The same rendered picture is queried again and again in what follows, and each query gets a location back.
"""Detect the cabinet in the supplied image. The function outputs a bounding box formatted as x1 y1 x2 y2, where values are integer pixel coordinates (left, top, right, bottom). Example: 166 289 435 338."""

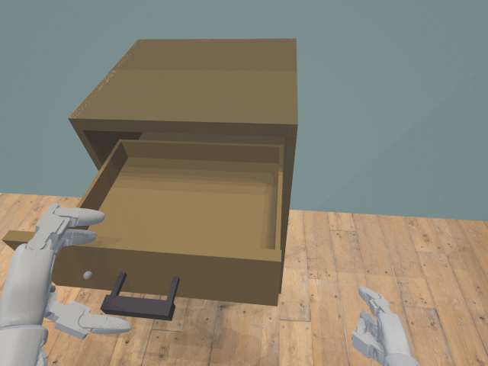
68 38 298 294

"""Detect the robot right hand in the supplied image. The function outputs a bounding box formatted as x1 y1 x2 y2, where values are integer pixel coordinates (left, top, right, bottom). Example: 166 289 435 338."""
352 286 413 365

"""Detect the drawer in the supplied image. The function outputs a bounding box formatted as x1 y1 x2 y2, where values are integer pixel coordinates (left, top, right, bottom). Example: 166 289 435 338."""
2 140 284 307

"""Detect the handle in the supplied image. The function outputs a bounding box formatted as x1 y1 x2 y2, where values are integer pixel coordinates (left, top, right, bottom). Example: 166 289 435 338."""
100 272 180 321

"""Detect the robot left hand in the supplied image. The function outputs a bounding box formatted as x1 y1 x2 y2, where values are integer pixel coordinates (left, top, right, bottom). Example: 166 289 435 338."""
0 203 131 339

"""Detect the robot left forearm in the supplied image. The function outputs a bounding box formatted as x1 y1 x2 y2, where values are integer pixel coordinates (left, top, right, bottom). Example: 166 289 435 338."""
0 325 48 366

